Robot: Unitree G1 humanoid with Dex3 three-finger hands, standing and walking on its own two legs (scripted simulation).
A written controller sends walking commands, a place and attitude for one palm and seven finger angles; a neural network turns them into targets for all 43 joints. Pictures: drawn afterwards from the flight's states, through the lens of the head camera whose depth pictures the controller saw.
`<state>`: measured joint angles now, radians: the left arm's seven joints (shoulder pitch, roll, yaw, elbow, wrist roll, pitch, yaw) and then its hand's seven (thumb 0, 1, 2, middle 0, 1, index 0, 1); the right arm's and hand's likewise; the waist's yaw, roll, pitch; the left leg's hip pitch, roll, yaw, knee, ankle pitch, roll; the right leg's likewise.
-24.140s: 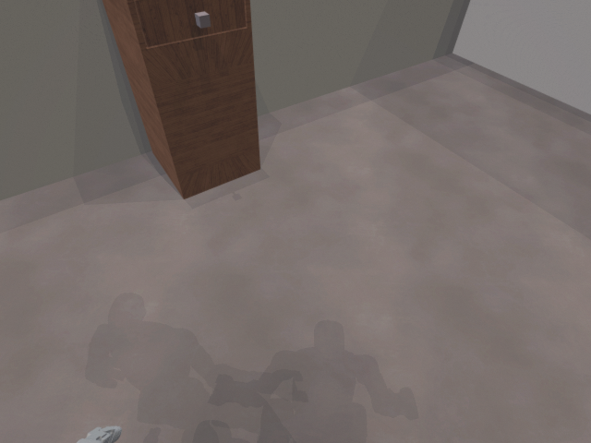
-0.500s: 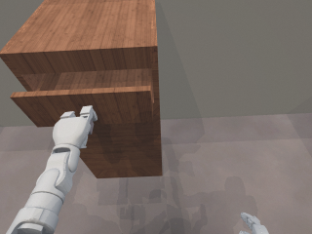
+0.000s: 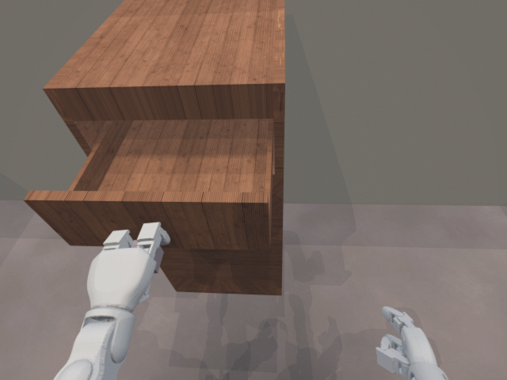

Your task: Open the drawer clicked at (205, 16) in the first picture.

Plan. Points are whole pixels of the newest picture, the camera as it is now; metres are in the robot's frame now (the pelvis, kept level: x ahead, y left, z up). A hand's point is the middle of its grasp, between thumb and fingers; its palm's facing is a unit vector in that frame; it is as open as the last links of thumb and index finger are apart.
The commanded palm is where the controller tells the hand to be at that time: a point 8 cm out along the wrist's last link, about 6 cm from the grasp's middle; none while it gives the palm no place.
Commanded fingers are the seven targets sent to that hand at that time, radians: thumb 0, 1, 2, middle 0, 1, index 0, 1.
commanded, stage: pull the drawer open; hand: left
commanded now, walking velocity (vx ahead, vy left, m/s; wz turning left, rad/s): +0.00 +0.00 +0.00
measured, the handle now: (149, 246) +0.30 +0.21 +0.04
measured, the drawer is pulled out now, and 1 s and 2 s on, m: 0.20 0.30 0.30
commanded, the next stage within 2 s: open the thumb to release the handle in 1.00 s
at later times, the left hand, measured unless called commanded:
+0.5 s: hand (135, 305) +0.21 +0.21 +0.02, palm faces -0.02 -0.14 -0.99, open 7.5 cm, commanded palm +0.16 +0.23 +0.08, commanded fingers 0.00 0.90 0.90 -0.40 -1.35 -0.40 -1.35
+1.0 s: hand (119, 358) +0.14 +0.21 +0.02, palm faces +0.01 -0.12 -0.99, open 7.5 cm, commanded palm +0.09 +0.22 +0.08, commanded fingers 0.00 0.90 0.90 -0.40 -1.35 -0.40 -1.35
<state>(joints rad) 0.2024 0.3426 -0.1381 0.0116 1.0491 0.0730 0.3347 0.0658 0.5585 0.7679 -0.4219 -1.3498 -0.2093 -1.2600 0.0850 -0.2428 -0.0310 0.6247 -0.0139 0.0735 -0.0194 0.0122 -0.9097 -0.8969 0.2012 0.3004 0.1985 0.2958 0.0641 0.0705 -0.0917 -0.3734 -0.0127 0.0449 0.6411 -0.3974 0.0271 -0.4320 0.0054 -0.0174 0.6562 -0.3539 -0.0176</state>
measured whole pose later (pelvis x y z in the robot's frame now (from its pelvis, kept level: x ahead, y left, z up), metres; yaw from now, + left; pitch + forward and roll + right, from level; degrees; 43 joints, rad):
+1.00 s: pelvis -0.01 -0.01 -0.01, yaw -2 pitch +8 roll +1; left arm 0.69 0.37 -0.09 -0.34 1.02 0.06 0.39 0.10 0.57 0.73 -0.42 -1.35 -0.24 -1.28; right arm 0.09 -0.22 0.02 0.52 -0.03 0.09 0.05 0.01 -0.91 -0.90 0.20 0.30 0.20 0.30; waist 0.08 0.06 -0.13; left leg -0.44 0.01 0.07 0.77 -0.46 0.01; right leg -0.52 0.03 0.01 0.79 -0.40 -0.03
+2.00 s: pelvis -0.04 -0.01 +0.00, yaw +0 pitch +4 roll +1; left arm 0.44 0.37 -0.09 -0.15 1.04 -0.01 0.37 0.00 -0.48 0.30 -0.32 -1.20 -0.37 -1.23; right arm 0.09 -0.23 -0.02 0.62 -0.02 0.07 -0.04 0.01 -0.91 -0.90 0.20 0.30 0.20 0.30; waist 0.10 0.06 -0.06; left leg -0.39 -0.01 0.03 0.67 -0.36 0.01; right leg -0.44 0.01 -0.03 0.69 -0.32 -0.04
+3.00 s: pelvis -0.04 +0.00 +0.02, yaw +1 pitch -4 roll +0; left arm 0.27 0.49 -0.07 -0.52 0.88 0.22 -0.03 0.00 -0.49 0.30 -0.32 -1.20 -0.32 -1.20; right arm 0.04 -0.26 0.06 0.59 0.03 0.15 0.00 0.01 -0.91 -0.90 0.20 0.30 0.20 0.30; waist 0.12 0.13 0.00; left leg -0.10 -0.02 0.03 0.41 -0.24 0.03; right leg -0.15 0.00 -0.03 0.42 -0.21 -0.02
